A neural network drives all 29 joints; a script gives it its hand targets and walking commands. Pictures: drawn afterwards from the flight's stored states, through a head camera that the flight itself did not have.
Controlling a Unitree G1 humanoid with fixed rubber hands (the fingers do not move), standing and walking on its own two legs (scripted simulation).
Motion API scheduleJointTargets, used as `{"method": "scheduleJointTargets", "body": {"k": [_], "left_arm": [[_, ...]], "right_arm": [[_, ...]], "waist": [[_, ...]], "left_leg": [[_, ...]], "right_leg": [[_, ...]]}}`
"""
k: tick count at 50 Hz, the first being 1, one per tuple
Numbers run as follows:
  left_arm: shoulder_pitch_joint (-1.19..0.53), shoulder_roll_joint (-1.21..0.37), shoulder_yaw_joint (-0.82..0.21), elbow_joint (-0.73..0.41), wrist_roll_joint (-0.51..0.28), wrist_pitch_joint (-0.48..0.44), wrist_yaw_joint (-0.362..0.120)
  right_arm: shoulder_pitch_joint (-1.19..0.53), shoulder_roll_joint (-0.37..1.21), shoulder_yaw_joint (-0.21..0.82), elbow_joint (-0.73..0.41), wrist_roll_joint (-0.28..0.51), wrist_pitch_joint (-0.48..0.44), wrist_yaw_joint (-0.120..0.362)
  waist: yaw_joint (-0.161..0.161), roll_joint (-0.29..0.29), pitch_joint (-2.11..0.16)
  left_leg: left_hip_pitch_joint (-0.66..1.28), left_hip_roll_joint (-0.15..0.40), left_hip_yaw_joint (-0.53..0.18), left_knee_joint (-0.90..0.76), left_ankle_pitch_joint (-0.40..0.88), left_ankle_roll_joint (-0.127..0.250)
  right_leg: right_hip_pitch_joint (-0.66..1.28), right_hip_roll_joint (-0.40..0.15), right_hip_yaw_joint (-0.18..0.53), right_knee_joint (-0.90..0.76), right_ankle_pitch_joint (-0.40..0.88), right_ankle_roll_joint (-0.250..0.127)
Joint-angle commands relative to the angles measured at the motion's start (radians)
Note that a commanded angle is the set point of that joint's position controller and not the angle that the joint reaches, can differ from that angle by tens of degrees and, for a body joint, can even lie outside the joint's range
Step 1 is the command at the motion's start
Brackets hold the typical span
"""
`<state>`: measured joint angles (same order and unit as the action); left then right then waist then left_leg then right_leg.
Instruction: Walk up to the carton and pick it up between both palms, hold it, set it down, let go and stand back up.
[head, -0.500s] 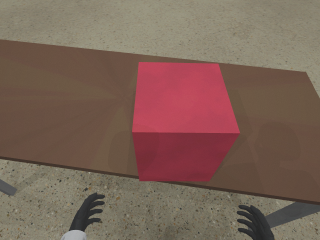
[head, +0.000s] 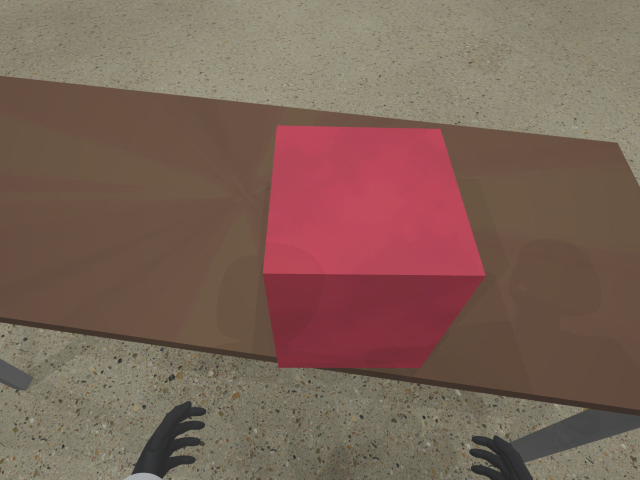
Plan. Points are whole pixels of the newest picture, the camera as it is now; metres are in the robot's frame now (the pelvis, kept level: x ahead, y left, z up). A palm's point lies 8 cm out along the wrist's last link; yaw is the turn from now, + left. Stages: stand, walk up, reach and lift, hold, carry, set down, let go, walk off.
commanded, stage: let go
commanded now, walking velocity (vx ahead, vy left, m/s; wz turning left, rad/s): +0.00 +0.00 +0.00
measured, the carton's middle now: (354, 256) +0.40 +0.00 +0.04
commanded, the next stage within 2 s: stand in 0.02 s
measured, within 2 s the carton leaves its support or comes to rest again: neither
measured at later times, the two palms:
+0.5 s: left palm out of the picture +0.10 +0.27 -0.12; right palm out of the picture +0.11 -0.25 -0.10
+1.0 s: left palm out of the picture +0.08 +0.28 -0.12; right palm out of the picture +0.09 -0.25 -0.11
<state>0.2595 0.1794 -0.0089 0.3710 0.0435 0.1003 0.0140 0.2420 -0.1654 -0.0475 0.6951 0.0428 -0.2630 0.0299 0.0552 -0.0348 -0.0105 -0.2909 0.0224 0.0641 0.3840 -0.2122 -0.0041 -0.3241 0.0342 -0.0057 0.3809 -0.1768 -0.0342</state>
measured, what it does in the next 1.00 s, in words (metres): stands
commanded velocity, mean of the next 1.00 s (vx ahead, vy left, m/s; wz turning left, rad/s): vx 0.00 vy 0.00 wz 0.00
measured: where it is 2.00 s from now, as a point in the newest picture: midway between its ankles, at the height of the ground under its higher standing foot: outside the picture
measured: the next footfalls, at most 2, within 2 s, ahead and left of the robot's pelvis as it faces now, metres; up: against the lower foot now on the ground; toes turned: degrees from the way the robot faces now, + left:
none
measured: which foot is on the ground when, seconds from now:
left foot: down 0.00-1.00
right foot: down 0.00-1.00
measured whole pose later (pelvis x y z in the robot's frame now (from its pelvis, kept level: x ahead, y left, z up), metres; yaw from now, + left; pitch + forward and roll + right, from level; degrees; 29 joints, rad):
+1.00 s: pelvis -0.01 +0.02 -0.01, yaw +0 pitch +3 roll -1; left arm 0.25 0.29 -0.01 0.76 0.04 -0.03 0.01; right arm 0.24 -0.26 -0.05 0.90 -0.02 -0.06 0.02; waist 0.06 -0.03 -0.08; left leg -0.29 0.03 0.06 0.53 -0.29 0.02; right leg -0.30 0.03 -0.01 0.47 -0.22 -0.02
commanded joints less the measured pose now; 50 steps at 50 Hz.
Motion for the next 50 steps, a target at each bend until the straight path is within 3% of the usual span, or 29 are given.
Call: {"method": "scheduleJointTargets", "body": {"k": [1,2,3,5,6,9,15,18,29,37,38,44,50], "left_arm": [[-0.072,0.167,0.051,-0.038,-0.083,-0.038,-0.004],[0.008,0.296,0.104,0.14,0.018,-0.092,0.009],[0.02,0.267,0.108,0.133,0.011,-0.111,0.009],[0.004,0.251,0.101,0.156,0.002,-0.128,0.008],[0.006,0.252,0.103,0.16,0.001,-0.136,0.007],[-0.005,0.267,0.098,0.206,0.005,-0.147,0.002],[-0.015,0.285,0.093,0.285,0.003,-0.168,-0.003],[0.002,0.301,0.092,0.312,0.002,-0.176,-0.004],[0.005,0.307,0.083,0.35,0.001,-0.184,-0.001],[-0.001,0.325,0.082,0.369,-0.001,-0.187,-0.001],[0.007,0.321,0.081,0.371,-0.005,-0.187,-0.001],[0.005,0.327,0.076,0.39,-0.008,-0.19,-0.002],[0.002,0.333,0.074,0.41,-0.011,-0.188,-0.002]], "right_arm": [[-0.091,-0.087,0.004,-0.096,-0.04,-0.063,-0.029],[0.017,-0.305,-0.048,0.005,-0.122,0.067,-0.044],[0.0,-0.328,-0.064,-0.004,-0.119,0.112,-0.05],[-0.021,-0.29,-0.06,-0.001,-0.106,0.144,-0.048],[0.007,-0.287,-0.058,-0.002,-0.101,0.155,-0.047],[-0.018,-0.276,-0.053,0.007,-0.096,0.173,-0.036],[-0.007,-0.303,-0.053,0.057,-0.094,0.188,-0.029],[-0.003,-0.319,-0.058,0.068,-0.091,0.188,-0.029],[-0.009,-0.325,-0.056,0.074,-0.091,0.193,-0.031],[-0.004,-0.328,-0.058,0.088,-0.082,0.194,-0.029],[-0.017,-0.33,-0.055,0.093,-0.086,0.194,-0.03],[-0.02,-0.324,-0.052,0.11,-0.077,0.194,-0.03],[-0.029,-0.33,-0.051,0.134,-0.075,0.194,-0.033]], "waist": [[-0.046,-0.035,-0.127],[-0.002,-0.077,-0.326],[-0.013,-0.066,-0.358],[-0.019,-0.081,-0.34],[-0.028,-0.057,-0.322],[-0.035,-0.052,-0.261],[-0.047,-0.012,-0.219],[-0.043,-0.014,-0.226],[-0.044,0.021,-0.21],[-0.056,0.014,-0.196],[-0.045,0.01,-0.184],[-0.051,0.035,-0.175],[-0.05,0.007,-0.178]], "left_leg": [[0.122,-0.033,0.003,-0.026,0.126,0.006],[0.134,0.077,-0.082,0.08,0.395,0.021],[0.161,0.084,-0.077,0.116,0.401,0.03],[0.129,0.085,-0.083,0.12,0.273,0.038],[0.11,0.076,-0.083,0.112,0.169,0.039],[0.081,0.069,-0.086,0.113,0.056,0.043],[0.105,0.083,-0.105,0.104,0.066,0.052],[0.12,0.09,-0.116,0.103,0.127,0.054],[0.137,0.101,-0.129,0.092,0.166,0.066],[0.129,0.102,-0.139,0.079,0.135,0.067],[0.129,0.104,-0.14,0.074,0.138,0.071],[0.126,0.108,-0.147,0.061,0.147,0.07],[0.137,0.109,-0.141,0.064,0.165,0.069]], "right_leg": [[0.3,-0.047,0.032,-0.048,0.183,0.037],[0.327,-0.122,0.069,0.119,0.381,0.027],[0.307,-0.125,0.071,0.138,0.388,0.026],[0.265,-0.138,0.079,0.108,0.294,0.027],[0.246,-0.14,0.088,0.095,0.199,0.027],[0.187,-0.148,0.106,0.066,0.086,0.018],[0.132,-0.146,0.12,0.059,0.056,0.001],[0.148,-0.144,0.108,0.081,0.136,-0.001],[0.159,-0.147,0.104,0.078,0.161,-0.002],[0.156,-0.146,0.105,0.06,0.118,-0.003],[0.147,-0.143,0.11,0.056,0.121,-0.005],[0.154,-0.149,0.113,0.054,0.139,-0.01],[0.155,-0.147,0.109,0.046,0.151,-0.004]]}}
